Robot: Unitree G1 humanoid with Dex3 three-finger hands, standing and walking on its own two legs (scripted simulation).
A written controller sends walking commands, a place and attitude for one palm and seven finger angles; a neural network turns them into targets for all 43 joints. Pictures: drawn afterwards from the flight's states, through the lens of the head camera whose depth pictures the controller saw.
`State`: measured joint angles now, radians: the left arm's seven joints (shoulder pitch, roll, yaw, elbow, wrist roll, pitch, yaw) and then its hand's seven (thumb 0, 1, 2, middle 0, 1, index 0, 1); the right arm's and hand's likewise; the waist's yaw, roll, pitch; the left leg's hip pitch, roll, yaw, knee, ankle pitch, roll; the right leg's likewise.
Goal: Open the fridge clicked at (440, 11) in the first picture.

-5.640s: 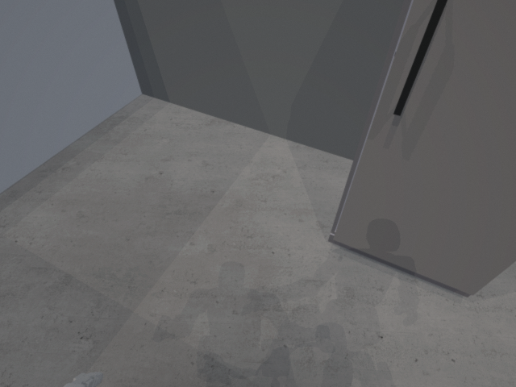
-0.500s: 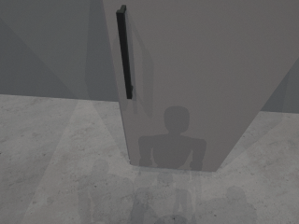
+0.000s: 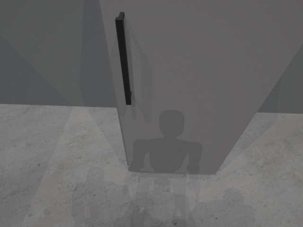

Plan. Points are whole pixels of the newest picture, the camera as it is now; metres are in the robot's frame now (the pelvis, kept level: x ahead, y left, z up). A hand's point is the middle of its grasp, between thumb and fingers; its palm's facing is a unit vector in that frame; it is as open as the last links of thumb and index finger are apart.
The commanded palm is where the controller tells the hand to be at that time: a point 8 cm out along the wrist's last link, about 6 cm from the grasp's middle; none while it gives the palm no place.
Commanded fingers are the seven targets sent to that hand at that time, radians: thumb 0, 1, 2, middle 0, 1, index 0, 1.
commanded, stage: look again from close up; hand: left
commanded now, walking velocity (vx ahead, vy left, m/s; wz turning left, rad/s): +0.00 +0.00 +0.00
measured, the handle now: (125, 65) +0.53 +0.12 +0.15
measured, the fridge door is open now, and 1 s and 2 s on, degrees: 0 0 0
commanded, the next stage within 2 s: shuffle to correct the standing spot in 1.22 s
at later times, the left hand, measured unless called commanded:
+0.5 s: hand out of the picture -0.02 +0.16 -0.18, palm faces +0.02 -0.97 -0.23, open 7.3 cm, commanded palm none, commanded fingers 0.00 0.90 0.90 -0.20 -0.30 -0.20 -0.30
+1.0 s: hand out of the picture -0.01 +0.14 -0.18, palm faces +0.04 -0.98 -0.21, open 7.3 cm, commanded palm none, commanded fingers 0.00 0.90 0.90 -0.20 -0.30 -0.20 -0.30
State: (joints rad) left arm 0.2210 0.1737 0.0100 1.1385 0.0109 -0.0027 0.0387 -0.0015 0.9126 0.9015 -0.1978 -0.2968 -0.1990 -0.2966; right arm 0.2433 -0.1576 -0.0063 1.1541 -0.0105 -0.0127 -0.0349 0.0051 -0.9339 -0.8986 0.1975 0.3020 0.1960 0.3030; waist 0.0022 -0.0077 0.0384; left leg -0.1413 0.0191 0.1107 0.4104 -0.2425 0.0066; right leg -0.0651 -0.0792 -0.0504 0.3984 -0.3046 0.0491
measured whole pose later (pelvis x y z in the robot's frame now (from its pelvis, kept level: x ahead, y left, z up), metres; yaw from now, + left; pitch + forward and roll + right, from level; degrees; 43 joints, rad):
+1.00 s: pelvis -0.02 -0.04 -0.01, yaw +0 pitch -1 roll +1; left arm 0.27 0.18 0.00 1.10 0.02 -0.02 0.03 0.00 0.91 0.90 -0.20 -0.30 -0.20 -0.30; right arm 0.23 -0.17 0.00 1.11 -0.01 -0.01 -0.02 0.00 -0.92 -0.90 0.20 0.30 0.20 0.30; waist 0.01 -0.01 0.04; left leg -0.22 0.08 0.08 0.48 -0.24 -0.05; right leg -0.15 -0.02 -0.08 0.50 -0.34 -0.02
